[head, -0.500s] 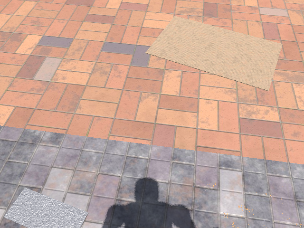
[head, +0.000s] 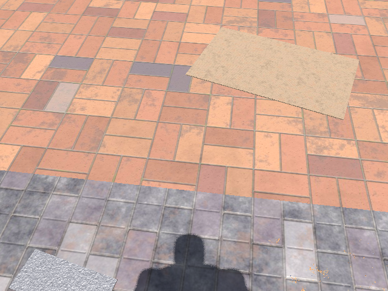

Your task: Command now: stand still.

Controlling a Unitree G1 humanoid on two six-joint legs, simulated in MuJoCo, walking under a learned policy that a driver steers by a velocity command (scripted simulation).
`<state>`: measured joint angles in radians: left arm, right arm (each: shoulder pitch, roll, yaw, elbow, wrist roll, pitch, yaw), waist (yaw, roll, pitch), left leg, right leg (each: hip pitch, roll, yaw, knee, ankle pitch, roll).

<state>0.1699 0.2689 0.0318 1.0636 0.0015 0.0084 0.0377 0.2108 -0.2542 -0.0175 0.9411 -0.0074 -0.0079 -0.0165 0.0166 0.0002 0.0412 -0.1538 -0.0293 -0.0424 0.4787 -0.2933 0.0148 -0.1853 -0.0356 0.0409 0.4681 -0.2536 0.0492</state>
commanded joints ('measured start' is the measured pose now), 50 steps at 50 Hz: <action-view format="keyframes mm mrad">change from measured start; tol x16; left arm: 1 9 118 18 -20 0 -7 5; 39 69 -3 -10 -12 -20 -74 -15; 45 502 201 49 92 -9 -118 -46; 50 320 21 -6 13 -7 -121 -52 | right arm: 1 13 -115 -21 -25 1 -9 -5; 38 184 -167 -44 89 35 -29 -19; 50 -41 -91 -47 -33 33 -113 25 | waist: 1 -1 10 -25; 39 -41 187 130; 42 69 139 137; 45 122 -313 24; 50 30 -89 82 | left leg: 1 -48 53 -43 -93 211 15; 31 -77 34 -9 -91 139 1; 35 -152 58 -77 -146 -451 68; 40 -170 307 -420 -299 -521 213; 42 -288 213 -264 -205 -389 145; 44 -492 1 46 315 -135 25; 46 -686 40 -54 687 -220 39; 50 -678 137 2 613 63 59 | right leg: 1 33 -5 -2 -42 183 -20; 32 3 26 -28 -41 48 -31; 35 -127 74 -68 48 -341 -64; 39 -245 35 -71 299 -187 -93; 43 171 -3 17 -53 -92 -139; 45 329 -357 692 -326 -284 -326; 50 282 -204 245 -321 117 -211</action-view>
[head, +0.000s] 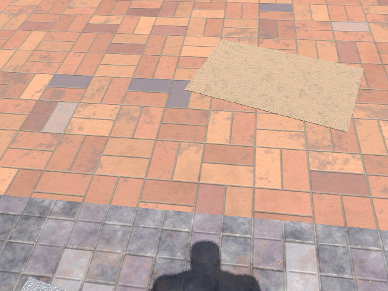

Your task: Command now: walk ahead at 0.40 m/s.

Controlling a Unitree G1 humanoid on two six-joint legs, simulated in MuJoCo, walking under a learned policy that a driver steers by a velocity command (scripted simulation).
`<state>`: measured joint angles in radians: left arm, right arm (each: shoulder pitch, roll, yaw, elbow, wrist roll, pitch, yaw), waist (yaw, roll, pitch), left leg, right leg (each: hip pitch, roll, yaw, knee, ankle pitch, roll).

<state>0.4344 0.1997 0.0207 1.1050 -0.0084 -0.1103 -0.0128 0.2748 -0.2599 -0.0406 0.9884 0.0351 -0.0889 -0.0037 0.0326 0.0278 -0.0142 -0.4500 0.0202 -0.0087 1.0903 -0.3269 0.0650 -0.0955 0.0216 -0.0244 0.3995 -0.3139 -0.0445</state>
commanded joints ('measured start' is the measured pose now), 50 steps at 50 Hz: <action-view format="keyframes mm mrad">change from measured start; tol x32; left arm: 1 84 84 3 -25 8 6 4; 50 -205 167 80 -403 8 27 -14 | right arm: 1 -113 -65 -22 -83 -10 -29 20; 50 -71 -144 -37 -177 -28 -59 4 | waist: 1 17 -130 121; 12 1 -132 157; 17 -148 204 -379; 27 -5 32 75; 40 -85 15 99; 46 90 -189 -361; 50 -34 -19 -63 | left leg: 1 -364 86 -8 -29 124 -3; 13 -48 -15 61 -554 297 18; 15 291 -68 92 -550 275 68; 17 920 358 -622 -665 -72 305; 25 197 203 -134 -986 224 162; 38 539 250 132 -928 459 99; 42 577 255 199 -603 1037 49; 44 230 167 232 -60 705 -28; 45 -207 -83 106 311 -189 -89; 50 -200 102 -86 96 -9 -38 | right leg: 1 195 -241 258 -250 276 -114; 10 83 -247 112 -319 385 -127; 15 149 -228 34 131 990 -55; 17 -439 22 36 824 -3 34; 19 -635 -38 150 1001 -163 -11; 39 -651 -107 -9 216 278 -27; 43 -156 41 -94 157 196 -125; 46 515 -369 844 -106 33 -379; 50 37 -217 404 -142 376 -258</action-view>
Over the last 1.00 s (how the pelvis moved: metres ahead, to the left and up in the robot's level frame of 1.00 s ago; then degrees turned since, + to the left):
0.07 -0.05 0.00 -1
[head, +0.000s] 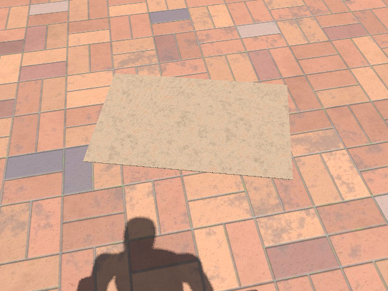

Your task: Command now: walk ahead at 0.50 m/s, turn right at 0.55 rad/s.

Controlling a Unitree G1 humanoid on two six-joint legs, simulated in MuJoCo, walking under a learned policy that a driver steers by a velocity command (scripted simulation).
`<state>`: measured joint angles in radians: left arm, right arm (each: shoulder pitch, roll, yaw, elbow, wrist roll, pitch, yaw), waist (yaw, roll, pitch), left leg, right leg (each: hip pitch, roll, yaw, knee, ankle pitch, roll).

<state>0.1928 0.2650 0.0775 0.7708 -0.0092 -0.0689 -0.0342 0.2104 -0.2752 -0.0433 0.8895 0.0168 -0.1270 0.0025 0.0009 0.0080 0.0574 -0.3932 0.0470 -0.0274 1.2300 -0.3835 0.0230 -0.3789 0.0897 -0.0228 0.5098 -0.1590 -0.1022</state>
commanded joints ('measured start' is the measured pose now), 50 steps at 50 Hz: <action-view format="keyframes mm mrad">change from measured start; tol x16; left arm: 1 29 110 25 -74 8 -15 10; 17 112 80 14 -90 11 30 73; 19 368 84 -3 -67 -2 26 64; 23 147 146 20 -77 2 99 80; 50 103 66 -12 -17 18 45 69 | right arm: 1 4 -121 -36 -85 -17 -6 -3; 11 -244 -66 -22 -200 -21 11 1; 19 54 -167 -51 -149 -46 10 12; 25 -172 -79 -11 -165 -47 71 17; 50 -79 -58 -6 -2 -20 103 -9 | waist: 1 -18 -5 -123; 16 -21 -128 -145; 19 9 277 -490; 24 37 103 -137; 50 -10 -10 -85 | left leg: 1 -226 77 -64 -87 59 -12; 10 -87 -62 9 -660 497 -77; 15 -27 -57 -34 -768 454 -14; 16 59 -49 -14 -834 537 10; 18 573 306 -342 -718 1222 233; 19 662 419 -566 -749 1068 338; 23 207 221 -309 -902 413 205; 28 113 146 -161 -932 463 202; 34 -32 25 -80 -894 -98 27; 50 191 -3 -14 -735 353 10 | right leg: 1 269 -275 389 -272 249 -205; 9 99 -149 222 -229 360 -104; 16 274 -169 327 63 401 -19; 17 209 -106 294 230 282 20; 19 -152 19 226 711 -581 121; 21 -226 -53 207 806 -461 159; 33 286 -162 117 -55 10 80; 36 39 -174 155 -119 -320 41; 50 117 -138 107 -38 51 80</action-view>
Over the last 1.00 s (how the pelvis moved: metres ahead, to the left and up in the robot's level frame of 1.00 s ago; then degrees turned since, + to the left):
0.55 -0.03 -0.01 -17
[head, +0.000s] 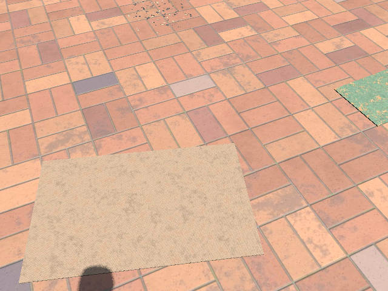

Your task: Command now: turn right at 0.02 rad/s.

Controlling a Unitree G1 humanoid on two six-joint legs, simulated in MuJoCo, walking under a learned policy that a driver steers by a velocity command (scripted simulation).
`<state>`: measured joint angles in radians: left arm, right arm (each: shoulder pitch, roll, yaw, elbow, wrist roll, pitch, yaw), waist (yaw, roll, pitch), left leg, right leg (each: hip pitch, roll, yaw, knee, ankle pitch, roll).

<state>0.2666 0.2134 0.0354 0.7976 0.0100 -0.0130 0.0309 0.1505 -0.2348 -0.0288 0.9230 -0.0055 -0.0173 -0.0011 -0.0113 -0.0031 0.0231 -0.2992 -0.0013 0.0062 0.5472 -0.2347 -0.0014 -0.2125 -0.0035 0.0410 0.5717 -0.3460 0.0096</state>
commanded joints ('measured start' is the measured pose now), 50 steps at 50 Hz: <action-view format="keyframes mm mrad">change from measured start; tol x16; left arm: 1 30 116 30 -39 -2 -10 3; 36 154 178 47 193 -35 -29 17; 50 -63 107 47 105 -37 -98 -29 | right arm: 1 -20 -99 -22 -28 3 -4 -8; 38 -40 -44 -26 107 34 -48 -10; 44 466 -243 -87 237 23 -81 12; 50 258 -54 -10 153 6 -93 19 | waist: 1 2 2 -51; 39 8 -171 173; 42 -92 -81 88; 44 -148 356 -32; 50 -25 86 70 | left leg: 1 101 46 -48 -50 210 34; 31 128 20 -26 -97 25 21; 34 -25 -28 19 -6 -367 40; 38 -195 26 13 251 -203 67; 42 250 -15 40 -64 -44 79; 44 512 365 -672 -369 -232 281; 45 453 408 -736 -383 -301 303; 50 325 230 -260 -410 70 171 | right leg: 1 -47 -43 41 -100 245 -32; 30 -48 -18 1 -178 155 -25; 34 -100 -61 93 -256 -414 -108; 38 -53 -307 418 -413 -440 -246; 42 -211 -133 143 -190 -110 -134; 43 -322 -32 1 142 25 -75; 45 -608 13 52 618 -196 -56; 50 -562 -120 2 512 153 -78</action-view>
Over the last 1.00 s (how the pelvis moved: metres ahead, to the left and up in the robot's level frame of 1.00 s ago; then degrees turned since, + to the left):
0.29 0.01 0.00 -13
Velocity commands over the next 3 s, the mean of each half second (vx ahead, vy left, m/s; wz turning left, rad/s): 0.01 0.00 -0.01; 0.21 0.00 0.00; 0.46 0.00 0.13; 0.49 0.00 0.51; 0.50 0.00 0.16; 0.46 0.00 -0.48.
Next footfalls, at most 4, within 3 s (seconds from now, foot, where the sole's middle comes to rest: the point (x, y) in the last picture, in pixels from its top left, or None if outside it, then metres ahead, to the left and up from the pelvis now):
1.32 right None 0.46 -0.11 -0.77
1.90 left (154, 237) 0.71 0.17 -0.77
2.42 right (167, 160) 1.09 0.14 -0.77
2.90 left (110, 129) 1.28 0.42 -0.77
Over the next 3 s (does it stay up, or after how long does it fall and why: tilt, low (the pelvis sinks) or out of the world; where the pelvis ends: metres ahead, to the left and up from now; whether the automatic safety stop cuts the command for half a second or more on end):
stays up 1.19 0.29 0.00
